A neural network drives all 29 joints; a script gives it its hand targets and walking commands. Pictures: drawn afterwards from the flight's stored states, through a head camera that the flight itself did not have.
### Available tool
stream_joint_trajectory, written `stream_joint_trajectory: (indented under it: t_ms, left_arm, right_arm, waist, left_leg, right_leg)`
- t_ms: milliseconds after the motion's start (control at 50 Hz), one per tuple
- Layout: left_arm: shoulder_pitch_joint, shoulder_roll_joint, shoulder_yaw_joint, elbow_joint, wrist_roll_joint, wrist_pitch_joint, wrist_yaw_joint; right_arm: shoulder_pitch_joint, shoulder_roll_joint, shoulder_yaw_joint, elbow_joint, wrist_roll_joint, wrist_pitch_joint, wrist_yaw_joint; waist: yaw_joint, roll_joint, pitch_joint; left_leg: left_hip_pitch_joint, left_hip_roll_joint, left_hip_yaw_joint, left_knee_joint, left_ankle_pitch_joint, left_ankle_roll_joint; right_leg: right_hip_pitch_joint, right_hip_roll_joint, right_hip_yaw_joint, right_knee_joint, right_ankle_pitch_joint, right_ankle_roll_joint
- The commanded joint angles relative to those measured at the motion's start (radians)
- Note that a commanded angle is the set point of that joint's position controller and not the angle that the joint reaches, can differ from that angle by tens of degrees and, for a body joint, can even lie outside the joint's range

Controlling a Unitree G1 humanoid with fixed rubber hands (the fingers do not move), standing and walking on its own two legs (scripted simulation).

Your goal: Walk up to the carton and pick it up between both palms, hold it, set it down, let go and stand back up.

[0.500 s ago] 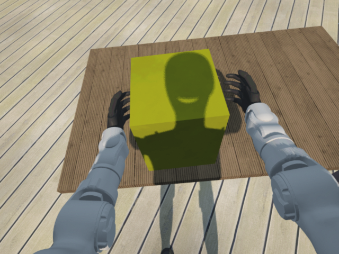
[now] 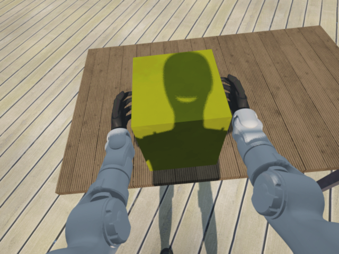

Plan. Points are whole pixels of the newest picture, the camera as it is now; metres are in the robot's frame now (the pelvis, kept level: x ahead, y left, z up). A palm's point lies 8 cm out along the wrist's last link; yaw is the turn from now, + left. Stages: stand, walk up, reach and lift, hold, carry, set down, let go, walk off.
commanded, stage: reach and lift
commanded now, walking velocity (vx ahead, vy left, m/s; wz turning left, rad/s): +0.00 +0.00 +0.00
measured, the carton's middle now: (178, 115) +0.47 +0.07 +0.00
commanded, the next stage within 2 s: none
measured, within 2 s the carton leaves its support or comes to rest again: leaves its support in 1.42 s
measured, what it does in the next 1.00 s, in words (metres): stands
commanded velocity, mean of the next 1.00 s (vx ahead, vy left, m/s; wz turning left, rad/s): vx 0.00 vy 0.00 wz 0.00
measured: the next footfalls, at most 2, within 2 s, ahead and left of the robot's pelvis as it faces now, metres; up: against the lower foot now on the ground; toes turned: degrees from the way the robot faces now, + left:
none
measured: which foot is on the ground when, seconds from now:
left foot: down 0.00-1.00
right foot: down 0.00-1.00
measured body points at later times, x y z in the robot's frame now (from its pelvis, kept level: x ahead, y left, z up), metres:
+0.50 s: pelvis +0.00 +0.00 +0.00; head +0.09 +0.00 +0.44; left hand +0.42 +0.20 +0.04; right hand +0.48 -0.08 +0.05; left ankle +0.03 +0.11 -0.73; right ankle -0.03 -0.13 -0.73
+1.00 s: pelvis +0.00 +0.00 +0.00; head +0.09 +0.00 +0.44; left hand +0.42 +0.20 +0.04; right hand +0.48 -0.08 +0.05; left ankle +0.03 +0.11 -0.73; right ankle -0.03 -0.13 -0.73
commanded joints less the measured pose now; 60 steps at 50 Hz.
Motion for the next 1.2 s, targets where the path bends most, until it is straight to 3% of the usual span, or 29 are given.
stream_joint_trajectory:
  t_ms: [0,20,40,120,160,200,220,240,260,320,360,420,440,500,520,540,580,600,660,680,700,720,800,860,940,1000,1040,1080,1180]
  left_arm:
    - [-0.512,-0.417,-0.099,-0.094,0.161,0.009,-0.112]
    - [-0.489,-0.423,-0.087,-0.087,0.175,0.019,-0.114]
    - [-0.484,-0.416,-0.086,-0.094,0.177,0.026,-0.112]
    - [-0.502,-0.434,-0.112,-0.103,0.155,0.014,-0.109]
    - [-0.493,-0.447,-0.101,-0.118,0.162,0.015,-0.104]
    - [-0.508,-0.468,-0.122,-0.149,0.163,0.014,-0.1]
    - [-0.491,-0.449,-0.108,-0.114,0.17,0.024,-0.099]
    - [-0.51,-0.448,-0.11,-0.123,0.162,0.022,-0.1]
    - [-0.505,-0.433,-0.095,-0.107,0.171,0.026,-0.101]
    - [-0.491,-0.471,-0.123,-0.146,0.164,0.023,-0.097]
    - [-0.488,-0.469,-0.114,-0.139,0.161,0.024,-0.096]
    - [-0.482,-0.463,-0.103,-0.131,0.173,0.023,-0.091]
    - [-0.48,-0.46,-0.101,-0.119,0.177,0.017,-0.093]
    - [-0.505,-0.464,-0.11,-0.12,0.172,0.022,-0.097]
    - [-0.499,-0.458,-0.084,-0.12,0.176,0.02,-0.097]
    - [-0.494,-0.455,-0.086,-0.109,0.175,0.016,-0.098]
    - [-0.505,-0.467,-0.097,-0.131,0.174,0.014,-0.092]
    - [-0.507,-0.476,-0.105,-0.129,0.175,0.013,-0.093]
    - [-0.477,-0.472,-0.094,-0.125,0.182,0.018,-0.094]
    - [-0.498,-0.48,-0.101,-0.13,0.175,0.012,-0.097]
    - [-0.511,-0.488,-0.109,-0.133,0.171,0.012,-0.092]
    - [-0.488,-0.478,-0.092,-0.105,0.174,0.016,-0.096]
    - [-0.528,-0.495,-0.122,-0.139,0.161,0.008,-0.085]
    - [-0.51,-0.483,-0.121,-0.114,0.164,0.004,-0.085]
    - [-0.527,-0.517,-0.148,-0.126,0.155,-0.007,-0.086]
    - [-0.561,-0.534,-0.178,-0.149,0.154,-0.022,-0.081]
    - [-0.586,-0.549,-0.209,-0.164,0.138,-0.035,-0.076]
    - [-0.6,-0.549,-0.2,-0.143,0.131,-0.052,-0.072]
    - [-0.588,-0.555,-0.237,-0.136,0.12,-0.052,-0.075]
  right_arm:
    - [-0.419,0.527,0.09,-0.024,-0.208,-0.048,0.135]
    - [-0.378,0.524,0.078,0.0,-0.223,-0.041,0.136]
    - [-0.397,0.529,0.082,-0.028,-0.208,-0.041,0.138]
    - [-0.398,0.551,0.092,-0.025,-0.2,-0.047,0.139]
    - [-0.393,0.563,0.084,-0.03,-0.208,-0.045,0.144]
    - [-0.405,0.562,0.08,-0.043,-0.205,-0.049,0.146]
    - [-0.397,0.556,0.083,-0.025,-0.205,-0.042,0.144]
    - [-0.389,0.549,0.076,-0.031,-0.2,-0.039,0.145]
    - [-0.405,0.558,0.077,-0.036,-0.203,-0.035,0.15]
    - [-0.391,0.557,0.071,-0.019,-0.201,-0.042,0.15]
    - [-0.38,0.547,0.055,-0.017,-0.212,-0.041,0.147]
    - [-0.401,0.575,0.069,-0.045,-0.203,-0.042,0.15]
    - [-0.394,0.569,0.072,-0.028,-0.205,-0.045,0.148]
    - [-0.409,0.578,0.063,-0.035,-0.207,-0.04,0.152]
    - [-0.404,0.583,0.07,-0.044,-0.219,-0.037,0.15]
    - [-0.394,0.58,0.064,-0.013,-0.217,-0.031,0.149]
    - [-0.409,0.585,0.066,-0.042,-0.207,-0.042,0.152]
    - [-0.402,0.586,0.058,-0.037,-0.222,-0.048,0.156]
    - [-0.374,0.574,0.057,-0.009,-0.217,-0.04,0.152]
    - [-0.374,0.587,0.055,-0.019,-0.226,-0.04,0.15]
    - [-0.395,0.588,0.06,-0.022,-0.216,-0.044,0.153]
    - [-0.41,0.585,0.069,-0.023,-0.218,-0.042,0.151]
    - [-0.402,0.59,0.065,-0.001,-0.217,-0.055,0.151]
    - [-0.412,0.587,0.076,0.001,-0.206,-0.068,0.149]
    - [-0.42,0.598,0.099,0.001,-0.212,-0.091,0.135]
    - [-0.446,0.61,0.123,-0.013,-0.197,-0.116,0.137]
    - [-0.44,0.618,0.136,0.034,-0.193,-0.133,0.13]
    - [-0.477,0.614,0.147,0.01,-0.192,-0.152,0.124]
    - [-0.483,0.618,0.186,-0.003,-0.176,-0.16,0.116]
  waist:
    - [-0.003,-0.068,-0.556]
    - [-0.013,-0.063,-0.535]
    - [0.003,-0.049,-0.536]
    - [-0.018,-0.049,-0.542]
    - [0.002,-0.042,-0.553]
    - [-0.013,-0.032,-0.574]
    - [-0.001,-0.044,-0.536]
    - [-0.017,-0.031,-0.535]
    - [0.007,-0.044,-0.532]
    - [-0.023,-0.035,-0.541]
    - [-0.024,-0.037,-0.534]
    - [0.007,-0.029,-0.556]
    - [-0.008,-0.05,-0.543]
    - [-0.011,-0.032,-0.539]
    - [0.007,-0.066,-0.546]
    - [-0.009,-0.063,-0.524]
    - [0.006,-0.038,-0.553]
    - [-0.006,-0.019,-0.566]
    - [-0.004,-0.042,-0.532]
    - [-0.031,-0.054,-0.538]
    - [-0.014,-0.032,-0.544]
    - [0.0,-0.05,-0.528]
    - [-0.021,-0.02,-0.576]
    - [-0.01,-0.017,-0.573]
    - [-0.016,-0.02,-0.632]
    - [-0.008,-0.005,-0.653]
    - [-0.027,0.008,-0.661]
    - [-0.012,-0.022,-0.711]
    - [0.003,-0.036,-0.705]
  left_leg:
    - [0.704,0.024,0.104,0.087,0.591,-0.046]
    - [0.723,0.029,0.102,0.077,0.587,-0.043]
    - [0.73,0.029,0.104,0.08,0.581,-0.044]
    - [0.734,0.03,0.094,0.08,0.608,-0.049]
    - [0.743,0.032,0.093,0.084,0.64,-0.053]
    - [0.779,0.037,0.088,0.085,0.636,-0.062]
    - [0.756,0.037,0.09,0.08,0.628,-0.055]
    - [0.778,0.036,0.09,0.078,0.645,-0.058]
    - [0.766,0.037,0.095,0.073,0.599,-0.049]
    - [0.787,0.039,0.082,0.077,0.641,-0.063]
    - [0.796,0.042,0.086,0.07,0.634,-0.061]
    - [0.773,0.035,0.095,0.07,0.634,-0.053]
    - [0.767,0.036,0.093,0.069,0.635,-0.055]
    - [0.764,0.035,0.09,0.062,0.606,-0.054]
    - [0.737,0.032,0.101,0.057,0.592,-0.045]
    - [0.745,0.032,0.096,0.057,0.605,-0.047]
    - [0.757,0.036,0.093,0.06,0.609,-0.051]
    - [0.774,0.039,0.083,0.059,0.619,-0.056]
    - [0.753,0.038,0.093,0.055,0.611,-0.045]
    - [0.741,0.031,0.09,0.05,0.579,-0.046]
    - [0.753,0.036,0.091,0.061,0.612,-0.05]
    - [0.738,0.034,0.097,0.058,0.601,-0.046]
    - [0.785,0.041,0.081,0.072,0.668,-0.058]
    - [0.781,0.046,0.082,0.076,0.687,-0.059]
    - [0.767,0.044,0.079,0.083,0.717,-0.062]
    - [0.808,0.048,0.076,0.088,0.733,-0.071]
    - [0.827,0.054,0.062,0.1,0.799,-0.081]
    - [0.813,0.052,0.069,0.104,0.771,-0.071]
    - [0.758,0.041,0.081,0.081,0.692,-0.065]
  right_leg:
    - [0.217,0.041,-0.152,-0.071,0.328,-0.005]
    - [0.217,0.043,-0.158,-0.082,0.305,0.001]
    - [0.214,0.04,-0.155,-0.077,0.295,0.0]
    - [0.218,0.04,-0.155,-0.072,0.325,0.001]
    - [0.22,0.04,-0.156,-0.085,0.318,-0.003]
    - [0.189,0.047,-0.158,-0.088,0.283,-0.01]
    - [0.204,0.043,-0.158,-0.098,0.296,-0.014]
    - [0.189,0.046,-0.161,-0.102,0.289,-0.015]
    - [0.193,0.045,-0.156,-0.101,0.261,-0.013]
    - [0.183,0.047,-0.161,-0.105,0.276,-0.015]
    - [0.169,0.051,-0.169,-0.113,0.26,-0.017]
    - [0.198,0.044,-0.153,-0.108,0.297,-0.017]
    - [0.202,0.048,-0.161,-0.105,0.307,-0.013]
    - [0.21,0.044,-0.162,-0.101,0.294,-0.008]
    - [0.24,0.042,-0.157,-0.104,0.316,-0.009]
    - [0.226,0.042,-0.155,-0.098,0.317,-0.007]
    - [0.208,0.046,-0.157,-0.105,0.29,-0.013]
    - [0.194,0.043,-0.164,-0.108,0.269,-0.013]
    - [0.203,0.042,-0.16,-0.11,0.293,-0.016]
    - [0.217,0.043,-0.16,-0.108,0.292,-0.012]
    - [0.212,0.045,-0.164,-0.102,0.296,-0.014]
    - [0.213,0.042,-0.162,-0.104,0.291,-0.014]
    - [0.186,0.051,-0.165,-0.109,0.306,-0.019]
    - [0.165,0.05,-0.169,-0.112,0.295,-0.02]
    - [0.209,0.05,-0.171,-0.1,0.389,-0.01]
    - [0.183,0.057,-0.175,-0.101,0.36,-0.007]
    - [0.163,0.058,-0.181,-0.108,0.395,-0.012]
    - [0.172,0.057,-0.173,-0.101,0.407,-0.013]
    - [0.234,0.051,-0.168,-0.104,0.434,-0.008]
